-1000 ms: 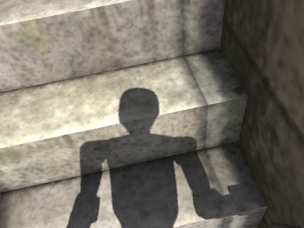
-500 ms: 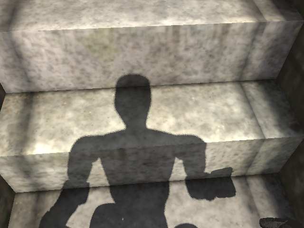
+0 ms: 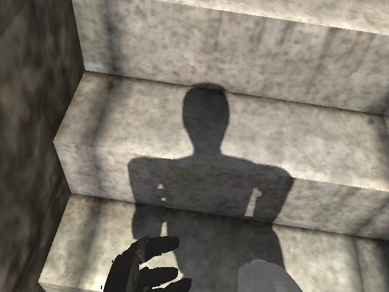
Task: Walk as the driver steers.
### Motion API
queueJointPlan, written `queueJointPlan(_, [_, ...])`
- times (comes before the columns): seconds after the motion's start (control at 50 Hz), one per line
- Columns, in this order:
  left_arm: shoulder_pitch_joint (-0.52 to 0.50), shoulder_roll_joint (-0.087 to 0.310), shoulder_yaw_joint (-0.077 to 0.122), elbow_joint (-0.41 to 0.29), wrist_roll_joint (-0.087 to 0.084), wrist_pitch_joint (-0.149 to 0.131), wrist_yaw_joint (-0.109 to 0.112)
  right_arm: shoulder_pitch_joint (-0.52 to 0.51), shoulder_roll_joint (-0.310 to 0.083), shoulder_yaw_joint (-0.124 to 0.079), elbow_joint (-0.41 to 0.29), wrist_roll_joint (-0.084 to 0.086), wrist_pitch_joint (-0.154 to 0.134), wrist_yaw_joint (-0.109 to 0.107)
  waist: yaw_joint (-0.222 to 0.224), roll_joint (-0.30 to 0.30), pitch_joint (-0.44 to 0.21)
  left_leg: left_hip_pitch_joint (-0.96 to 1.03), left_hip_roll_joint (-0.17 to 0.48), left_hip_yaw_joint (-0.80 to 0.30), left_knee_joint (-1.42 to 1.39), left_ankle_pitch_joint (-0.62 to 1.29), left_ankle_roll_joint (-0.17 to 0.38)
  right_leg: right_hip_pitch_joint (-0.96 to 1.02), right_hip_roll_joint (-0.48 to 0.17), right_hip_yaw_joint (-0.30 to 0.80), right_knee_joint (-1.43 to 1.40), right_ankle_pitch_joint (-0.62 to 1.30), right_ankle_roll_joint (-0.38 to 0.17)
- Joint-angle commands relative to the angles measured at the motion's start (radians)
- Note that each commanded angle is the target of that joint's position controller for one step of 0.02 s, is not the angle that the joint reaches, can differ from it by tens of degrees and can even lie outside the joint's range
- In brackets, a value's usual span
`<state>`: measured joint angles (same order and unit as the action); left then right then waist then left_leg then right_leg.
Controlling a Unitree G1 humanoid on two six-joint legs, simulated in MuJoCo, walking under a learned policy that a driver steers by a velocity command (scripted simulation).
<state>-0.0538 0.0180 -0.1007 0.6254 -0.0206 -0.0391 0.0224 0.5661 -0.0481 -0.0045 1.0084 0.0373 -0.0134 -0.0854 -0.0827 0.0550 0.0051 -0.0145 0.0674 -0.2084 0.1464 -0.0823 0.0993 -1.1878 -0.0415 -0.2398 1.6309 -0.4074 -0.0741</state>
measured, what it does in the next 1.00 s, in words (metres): climbs, turning right: right foot 0.22 m higher, then left foot 0.23 m higher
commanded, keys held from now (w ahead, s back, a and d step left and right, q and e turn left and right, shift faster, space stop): w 0.04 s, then w+e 0.96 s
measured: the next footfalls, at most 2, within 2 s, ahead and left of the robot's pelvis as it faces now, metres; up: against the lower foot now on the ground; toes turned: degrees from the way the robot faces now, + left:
right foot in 0.04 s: +0.17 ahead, -0.11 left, +0.22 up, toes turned -4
left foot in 0.48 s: +0.26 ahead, +0.16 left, +0.44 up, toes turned +2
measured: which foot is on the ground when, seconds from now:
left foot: down 0.00-0.04, up 0.06-0.46, down 0.48-0.52, up 0.54-0.62, down 0.64-0.80, up 0.82-1.00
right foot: up 0.00-0.02, down 0.04-0.50, up 0.52-0.74, down 0.76-1.00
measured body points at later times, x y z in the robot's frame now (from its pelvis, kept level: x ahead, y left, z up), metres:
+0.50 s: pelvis +0.19 +0.03 +0.20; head +0.25 +0.04 +0.65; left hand +0.19 +0.26 +0.05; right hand +0.44 -0.08 +0.13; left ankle +0.25 +0.16 -0.31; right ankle +0.14 -0.10 -0.54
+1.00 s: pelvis +0.19 -0.07 +0.26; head +0.20 -0.09 +0.71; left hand +0.23 +0.15 +0.14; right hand +0.43 -0.30 +0.23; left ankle +0.15 +0.06 -0.18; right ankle +0.25 -0.12 -0.36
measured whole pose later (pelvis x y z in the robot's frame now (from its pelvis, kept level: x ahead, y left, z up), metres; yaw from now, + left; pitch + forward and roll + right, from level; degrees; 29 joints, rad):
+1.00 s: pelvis +0.19 -0.07 +0.26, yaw -17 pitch -2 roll +3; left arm 0.52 0.12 -0.02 0.73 0.05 -0.06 0.07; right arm -0.09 -0.17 0.02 0.53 -0.03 -0.01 0.05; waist 0.12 0.00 0.06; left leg -0.68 -0.06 0.08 2.00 -0.21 0.03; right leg -0.70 0.17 0.02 1.32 -0.81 -0.16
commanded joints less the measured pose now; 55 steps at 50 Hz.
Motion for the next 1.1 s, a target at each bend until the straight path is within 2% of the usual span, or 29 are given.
queueJointPlan(0.02, [0.264,0.273,0.106,-0.055,0.025,-0.024,-0.006,-0.041,-0.394,-0.09,-0.041,0.022,-0.058,0.014,0.295,0.305,-0.38,0.15,0.186,0.033,0.403,2.33,0.156,0.769,0.11,0.159,-0.544,-0.159,-0.072])
queueJointPlan(0.04, [0.391,0.312,0.125,0.031,0.043,-0.013,-0.023,-0.086,-0.354,-0.094,-0.065,0.011,-0.075,0.022,0.323,0.14,-0.44,0.06,0.176,-0.02,0.57,2.072,0.179,0.989,0.085,0.326,-0.756,-0.047,-0.108])
queueJointPlan(0.06, [0.504,0.365,0.15,0.138,0.088,0.026,-0.019,-0.05,-0.235,-0.059,-0.056,-0.038,-0.104,0.073,0.274,-0.349,-0.456,-0.457,-0.016,-0.051,0.93,0.936,0.132,1.347,-0.158,0.823,-1.018,0.173,-0.299])
queueJointPlan(0.08, [0.606,0.354,0.171,0.212,0.109,0.05,0.019,-0.08,-0.189,-0.059,-0.006,-0.052,-0.113,0.113,0.323,-0.489,-0.504,-0.654,-0.261,-0.176,1.579,0.023,0.029,1.37,-0.365,1.322,-1.262,0.13,-0.448])
queueJointPlan(0.14, [0.434,0.189,0.138,0.339,0.031,0.064,0.045,-0.365,-0.072,-0.016,-0.219,-0.041,-0.038,0.132,0.158,-0.117,0.084,-1.049,-0.15,0.055,2.244,-0.249,0.015,0.806,-0.241,0.776,-1.261,-0.211,-0.237])
queueJointPlan(0.18, [0.261,0.066,0.094,0.357,0.07,0.035,0.002,-0.295,-0.042,0.016,-0.281,-0.022,-0.026,0.105,0.033,-0.029,0.136,-1.089,-0.117,0.054,2.384,-0.27,0.038,0.677,-0.153,0.548,-1.268,-0.062,-0.133])
queueJointPlan(0.26, [0.265,0.157,0.094,0.368,0.049,-0.002,-0.03,-0.346,0.02,0.074,-0.35,0.007,-0.036,0.057,-0.025,0.01,0.208,-1.169,-0.074,0.099,2.202,-0.059,-0.027,0.506,-0.094,0.282,-1.293,0.1,-0.118])
queueJointPlan(0.36, [0.493,0.265,0.12,0.327,0.07,0.014,0.013,-0.666,0.033,0.113,-0.464,-0.051,-0.055,0.054,0.108,-0.261,0.05,-1.421,0.035,0.26,2.329,0.047,-0.097,0.871,-0.186,0.444,-1.367,0.29,-0.188])
queueJointPlan(0.4, [0.523,0.287,0.155,0.25,0.061,0.054,0.059,-0.718,-0.006,0.113,-0.459,-0.085,-0.085,0.066,0.143,-0.187,-0.017,-1.461,0.098,0.202,2.161,-0.024,-0.136,1.075,-0.169,0.432,-1.301,0.478,-0.149])
queueJointPlan(0.44, [0.206,0.351,0.174,0.087,0.063,0.11,0.086,-0.637,-0.062,0.099,-0.452,-0.125,-0.101,0.084,-0.021,-0.148,-0.224,-0.551,0.037,0.29,1.39,0.26,-0.097,0.666,-0.028,0.216,-1.308,1.078,-0.127])
queueJointPlan(0.48, [0.443,0.325,0.189,0.132,0.062,0.145,0.076,-0.7,-0.145,0.034,-0.484,-0.111,-0.071,0.037,0.026,-0.349,-0.32,-0.262,-0.041,0.255,1.036,0.059,-0.139,0.759,-0.052,0.351,-1.222,1.301,-0.155])
queueJointPlan(0.5, [0.39,0.354,0.207,0.121,0.021,0.157,0.054,-0.414,-0.228,-0.017,-0.489,-0.137,-0.071,0.018,-0.195,-0.299,-0.481,0.125,0.047,0.006,0.796,0.023,-0.048,0.674,0.015,0.317,-0.88,1.485,-0.036])
queueJointPlan(0.52, [0.282,0.257,0.201,0.064,0.007,0.12,0.038,-0.302,-0.316,-0.063,-0.407,-0.176,-0.066,0.013,-0.196,0.136,-0.513,0.328,0.207,-0.287,0.625,0.448,0.025,0.497,0.136,0.489,-0.415,0.411,0.058])
queueJointPlan(0.54, [0.399,0.259,0.236,0.006,-0.031,0.074,0.005,-0.463,-0.239,-0.034,-0.42,-0.234,-0.078,0.011,-0.034,0.266,-0.528,0.28,0.273,-0.417,0.626,0.769,0.082,0.405,0.185,0.722,0.081,0.114,0.134])
queueJointPlan(0.56, [0.422,0.315,0.285,-0.052,-0.037,0.062,0.005,-0.585,-0.223,-0.036,-0.431,-0.188,-0.091,0.037,0.078,0.338,-0.46,0.249,0.34,-0.331,0.664,0.81,0.075,0.275,0.207,0.693,0.348,-0.097,0.174])
queueJointPlan(0.58, [0.132,0.308,0.265,-0.143,-0.041,0.047,0.023,-0.573,-0.158,-0.028,-0.335,-0.089,-0.098,0.055,0.009,0.263,-0.108,-0.024,0.147,0.044,0.247,0.537,-0.042,0.332,0.156,0.516,0.223,-0.08,0.109])
queueJointPlan(0.6, [0.215,0.324,0.246,-0.114,-0.037,0.005,0.031,-0.606,-0.126,-0.025,-0.274,-0.013,-0.121,0.066,0.111,0.243,0.178,-0.127,0.1,0.252,-0.059,0.369,-0.084,0.278,0.196,0.373,0.249,-0.302,0.092])
queueJointPlan(0.62, [0.264,0.323,0.226,-0.104,-0.05,-0.021,0.035,-0.633,-0.086,-0.019,-0.22,-0.059,-0.131,0.07,0.164,0.168,0.285,-0.139,0.115,0.325,-0.187,0.755,-0.091,0.277,0.241,0.261,0.313,-0.507,0.05])
queueJointPlan(0.66, [0.466,0.234,0.211,-0.127,-0.045,0.004,0.011,-0.538,-0.259,-0.06,-0.1,-0.188,-0.1,0.039,0.307,0.2,0.165,0.17,0.339,0.27,0.128,1.72,-0.09,0.036,0.302,0.316,0.97,-0.722,0.071])
queueJointPlan(0.7, [0.574,0.185,0.147,-0.126,-0.042,0.033,-0.005,-0.629,-0.38,-0.099,-0.167,-0.132,-0.112,0.039,0.375,0.238,-0.039,0.488,0.375,0.313,0.23,1.259,-0.012,-0.206,0.001,0.365,0.545,-0.589,0.047])
queueJointPlan(0.74, [0.673,0.298,0.163,-0.129,-0.034,0.032,-0.028,-1.001,-0.487,-0.116,-0.32,-0.106,-0.034,0.011,0.571,0.192,-0.196,0.02,0.206,0.477,0.23,1.157,-0.067,0.538,-0.082,0.265,-0.238,-0.205,0.007])
queueJointPlan(0.76, [0.662,0.406,0.208,-0.068,0.012,0.037,-0.035,-0.906,-0.486,-0.112,-0.345,-0.084,-0.021,-0.012,0.504,0.029,-0.289,-0.129,0.195,0.452,0.297,1.166,0.034,0.899,0.017,0.188,-0.324,0.138,0.019])
queueJointPlan(0.78, [0.849,0.356,0.208,0.023,0.072,0.07,-0.02,-0.865,-0.492,-0.096,-0.33,-0.02,-0.012,0.01,0.546,0.062,-0.35,-0.201,0.295,0.356,0.539,1.266,0.108,1.175,0.101,0.244,-0.485,0.03,-0.017])
queueJointPlan(0.8, [0.709,0.423,0.23,0.068,0.077,0.055,-0.012,-0.767,-0.334,-0.061,-0.394,0.026,0.015,-0.001,0.379,-0.411,-0.272,-0.41,0.069,0.308,1.016,0.292,-0.026,1.192,0.119,0.475,-0.66,0.051,-0.145])
queueJointPlan(0.84, [0.516,0.298,0.149,-0.001,0.103,0.041,0.041,-0.732,-0.195,-0.008,-0.463,-0.011,-0.037,0.118,0.172,-0.683,-0.316,-0.525,-0.053,0.148,1.586,-0.208,-0.166,0.941,0.044,0.79,-0.888,0.008,-0.173])
queueJointPlan(0.86, [0.416,0.291,0.133,-0.058,0.132,0.061,0.058,-0.72,-0.21,-0.032,-0.485,-0.036,-0.021,0.141,0.117,-0.638,-0.296,-0.549,-0.067,0.203,1.76,-0.254,-0.194,0.8,0.088,0.791,-0.906,-0.009,-0.193])
queueJointPlan(0.92, [0.263,0.247,0.115,-0.102,0.073,-0.029,0.059,-0.595,-0.222,-0.02,-0.497,-0.059,0.022,0.169,0.039,-0.257,-0.113,-0.503,-0.1,0.267,1.968,-0.132,-0.117,0.424,0.089,0.673,-0.768,-0.105,-0.168])
queueJointPlan(1.02, [0.544,0.274,0.135,0.009,0.076,-0.078,0.052,-0.714,-0.194,0.006,-0.59,-0.102,-0.008,0.091,0.17,-0.028,-0.013,-0.582,-0.126,0.096,1.769,-0.149,-0.032,0.384,-0.051,0.87,-0.816,-0.198,-0.166])
queueJointPlan(1.1, [0.525,0.245,0.133,0.005,0.068,-0.015,0.056,-0.488,-0.181,-0.009,-0.442,-0.044,0.048,0.091,0.117,-0.001,-0.058,-0.584,-0.154,0.218,1.548,-0.098,-0.111,0.489,-0.038,0.693,-0.778,-0.13,-0.078])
